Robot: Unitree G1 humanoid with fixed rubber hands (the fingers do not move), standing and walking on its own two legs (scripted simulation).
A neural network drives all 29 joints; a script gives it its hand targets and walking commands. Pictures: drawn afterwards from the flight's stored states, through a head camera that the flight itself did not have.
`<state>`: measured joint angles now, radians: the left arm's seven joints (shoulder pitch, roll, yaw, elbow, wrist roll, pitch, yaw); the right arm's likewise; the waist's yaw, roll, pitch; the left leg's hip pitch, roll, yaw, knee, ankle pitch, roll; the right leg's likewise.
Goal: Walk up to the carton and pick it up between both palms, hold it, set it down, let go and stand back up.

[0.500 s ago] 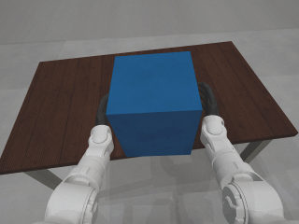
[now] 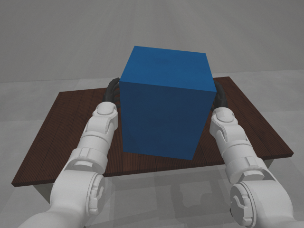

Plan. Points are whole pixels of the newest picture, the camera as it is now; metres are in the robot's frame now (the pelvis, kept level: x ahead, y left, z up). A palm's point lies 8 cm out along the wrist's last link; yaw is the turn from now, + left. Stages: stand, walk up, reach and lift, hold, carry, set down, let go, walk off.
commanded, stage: reach and lift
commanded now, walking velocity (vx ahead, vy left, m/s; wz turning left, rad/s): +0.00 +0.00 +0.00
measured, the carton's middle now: (163, 103) +0.45 +0.00 +0.14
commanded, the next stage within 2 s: hold in 1.22 s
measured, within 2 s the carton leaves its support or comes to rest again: neither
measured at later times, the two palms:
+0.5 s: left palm (98, 106) +0.38 +0.17 +0.19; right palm (214, 101) +0.39 -0.13 +0.19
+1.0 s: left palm (99, 105) +0.37 +0.16 +0.20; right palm (218, 100) +0.38 -0.14 +0.20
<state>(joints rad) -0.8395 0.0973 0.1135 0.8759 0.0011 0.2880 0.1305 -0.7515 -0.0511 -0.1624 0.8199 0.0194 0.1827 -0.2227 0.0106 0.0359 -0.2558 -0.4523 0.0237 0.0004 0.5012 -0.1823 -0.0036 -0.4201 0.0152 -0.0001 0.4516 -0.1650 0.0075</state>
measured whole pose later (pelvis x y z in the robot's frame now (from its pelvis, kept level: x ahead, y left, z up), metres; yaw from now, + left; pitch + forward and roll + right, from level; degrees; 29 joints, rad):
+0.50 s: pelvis +0.00 +0.00 +0.01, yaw +0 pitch -3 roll -1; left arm -0.78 0.06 0.25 0.70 0.15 0.49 0.08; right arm -0.81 -0.03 -0.15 0.84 0.02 0.29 -0.22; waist 0.03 0.02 -0.12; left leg -0.20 0.02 0.00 0.44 -0.18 0.00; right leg -0.18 0.02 0.00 0.40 -0.17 0.00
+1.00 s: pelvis +0.00 +0.00 +0.01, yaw +0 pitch -4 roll -1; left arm -0.75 0.06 0.23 0.57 0.15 0.60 0.08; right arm -0.81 -0.03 -0.14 0.80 0.06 0.33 -0.22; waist -0.01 0.00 -0.12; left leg -0.20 0.02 0.00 0.44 -0.18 0.00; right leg -0.17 0.02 0.00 0.39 -0.16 0.00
